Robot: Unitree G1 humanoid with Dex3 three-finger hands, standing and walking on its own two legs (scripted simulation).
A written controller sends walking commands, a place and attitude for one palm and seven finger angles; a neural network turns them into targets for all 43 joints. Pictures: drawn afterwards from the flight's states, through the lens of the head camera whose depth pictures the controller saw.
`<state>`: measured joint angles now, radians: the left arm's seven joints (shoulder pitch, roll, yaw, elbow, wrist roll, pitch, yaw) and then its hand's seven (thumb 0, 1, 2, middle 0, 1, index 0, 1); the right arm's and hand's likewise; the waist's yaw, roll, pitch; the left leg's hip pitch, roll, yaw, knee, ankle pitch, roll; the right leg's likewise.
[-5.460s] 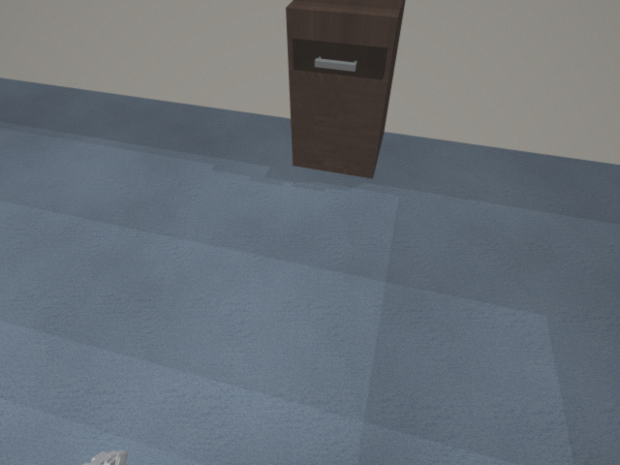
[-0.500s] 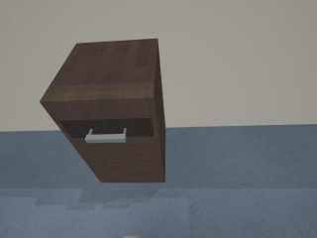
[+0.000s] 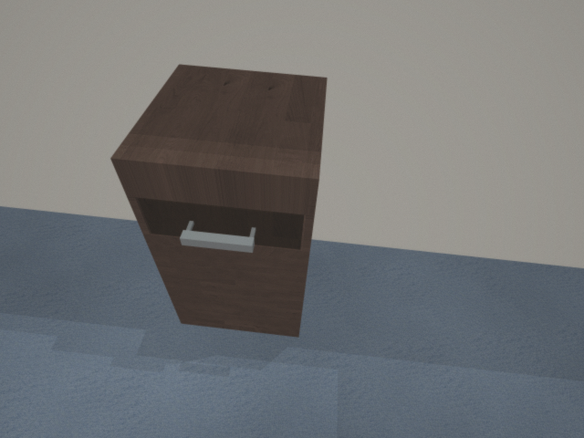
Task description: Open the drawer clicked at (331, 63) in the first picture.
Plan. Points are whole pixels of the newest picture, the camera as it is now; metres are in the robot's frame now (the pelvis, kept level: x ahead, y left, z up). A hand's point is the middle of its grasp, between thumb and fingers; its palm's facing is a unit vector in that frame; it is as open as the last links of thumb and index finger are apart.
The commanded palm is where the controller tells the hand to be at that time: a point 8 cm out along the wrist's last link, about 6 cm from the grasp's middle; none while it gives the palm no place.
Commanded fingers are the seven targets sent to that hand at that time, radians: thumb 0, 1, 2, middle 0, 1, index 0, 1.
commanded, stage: come to a stop and stand still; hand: left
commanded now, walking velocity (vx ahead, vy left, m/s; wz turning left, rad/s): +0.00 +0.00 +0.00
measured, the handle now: (219, 234) +0.57 +0.22 -0.18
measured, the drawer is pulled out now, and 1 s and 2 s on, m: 0.00 0.00 0.00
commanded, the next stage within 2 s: look again from close up in 0.76 s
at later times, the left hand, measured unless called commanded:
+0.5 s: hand out of the picture +0.02 +0.17 -0.18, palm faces +0.03 -0.99 -0.17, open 7.3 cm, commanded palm none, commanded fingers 0.00 0.90 0.90 -0.20 -0.30 -0.20 -0.30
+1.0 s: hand out of the picture +0.02 +0.17 -0.18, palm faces +0.01 -0.98 -0.19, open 7.3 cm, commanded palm none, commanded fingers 0.00 0.90 0.90 -0.20 -0.30 -0.20 -0.30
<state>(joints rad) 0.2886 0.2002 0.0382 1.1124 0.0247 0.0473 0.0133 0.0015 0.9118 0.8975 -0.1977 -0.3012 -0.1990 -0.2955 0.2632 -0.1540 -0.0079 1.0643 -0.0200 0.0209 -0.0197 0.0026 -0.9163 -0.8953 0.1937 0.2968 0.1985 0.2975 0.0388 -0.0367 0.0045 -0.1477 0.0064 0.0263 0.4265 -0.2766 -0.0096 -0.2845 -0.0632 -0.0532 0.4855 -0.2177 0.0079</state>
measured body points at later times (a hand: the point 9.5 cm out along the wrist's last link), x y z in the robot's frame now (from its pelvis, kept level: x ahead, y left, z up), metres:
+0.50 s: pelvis +0.03 +0.01 +0.00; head +0.04 +0.01 +0.45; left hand +0.02 +0.22 -0.16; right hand +0.00 -0.20 -0.16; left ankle -0.03 +0.13 -0.74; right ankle +0.04 -0.13 -0.74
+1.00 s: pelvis +0.03 +0.00 -0.01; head +0.04 +0.00 +0.44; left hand +0.02 +0.22 -0.16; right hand +0.03 -0.22 -0.17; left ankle -0.03 +0.13 -0.74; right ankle +0.04 -0.13 -0.74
